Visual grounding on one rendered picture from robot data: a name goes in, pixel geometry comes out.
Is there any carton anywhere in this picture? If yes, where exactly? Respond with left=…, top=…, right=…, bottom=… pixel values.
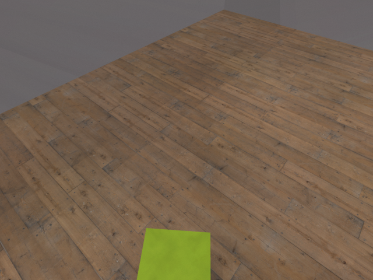
left=137, top=228, right=210, bottom=280

